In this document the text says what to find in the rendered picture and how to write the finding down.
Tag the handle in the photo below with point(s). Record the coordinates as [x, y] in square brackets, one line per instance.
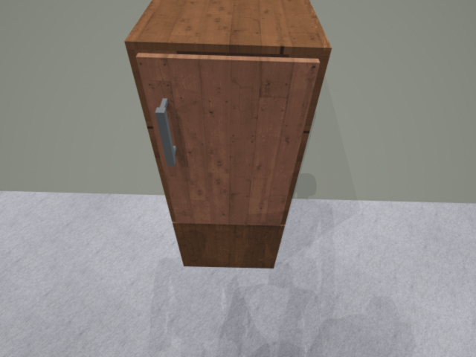
[164, 129]

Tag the cupboard door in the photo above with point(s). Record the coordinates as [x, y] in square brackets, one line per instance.
[237, 124]

